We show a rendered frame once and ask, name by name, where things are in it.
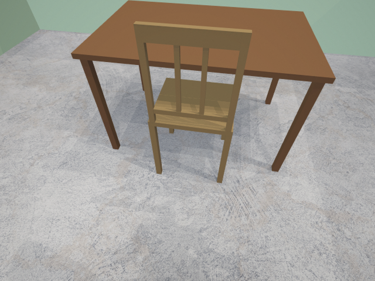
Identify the chair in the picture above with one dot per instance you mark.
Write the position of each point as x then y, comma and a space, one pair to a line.
191, 105

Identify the table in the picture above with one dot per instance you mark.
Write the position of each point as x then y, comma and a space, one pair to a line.
282, 46

